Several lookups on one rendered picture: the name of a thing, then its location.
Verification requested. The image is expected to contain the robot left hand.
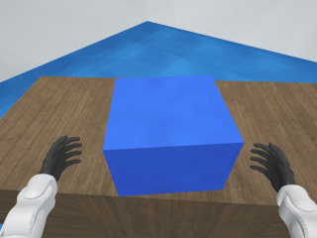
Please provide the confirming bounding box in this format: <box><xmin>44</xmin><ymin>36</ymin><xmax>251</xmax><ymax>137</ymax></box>
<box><xmin>39</xmin><ymin>135</ymin><xmax>82</xmax><ymax>182</ymax></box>

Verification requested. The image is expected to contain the robot right forearm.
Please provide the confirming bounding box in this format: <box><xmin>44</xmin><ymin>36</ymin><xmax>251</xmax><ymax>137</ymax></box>
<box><xmin>276</xmin><ymin>184</ymin><xmax>317</xmax><ymax>238</ymax></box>

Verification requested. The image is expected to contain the robot left forearm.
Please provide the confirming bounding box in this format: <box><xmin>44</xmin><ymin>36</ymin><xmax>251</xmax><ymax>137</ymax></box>
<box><xmin>0</xmin><ymin>174</ymin><xmax>57</xmax><ymax>238</ymax></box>

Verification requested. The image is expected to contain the pedestal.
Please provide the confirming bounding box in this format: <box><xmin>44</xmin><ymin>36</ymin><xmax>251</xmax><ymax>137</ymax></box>
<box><xmin>0</xmin><ymin>75</ymin><xmax>317</xmax><ymax>238</ymax></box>

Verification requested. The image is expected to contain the carton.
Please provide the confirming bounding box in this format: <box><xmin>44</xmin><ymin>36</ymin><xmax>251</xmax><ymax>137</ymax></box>
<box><xmin>102</xmin><ymin>74</ymin><xmax>245</xmax><ymax>196</ymax></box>

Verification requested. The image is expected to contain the robot right hand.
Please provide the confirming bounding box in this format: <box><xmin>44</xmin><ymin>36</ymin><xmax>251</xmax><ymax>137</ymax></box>
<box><xmin>250</xmin><ymin>143</ymin><xmax>296</xmax><ymax>193</ymax></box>

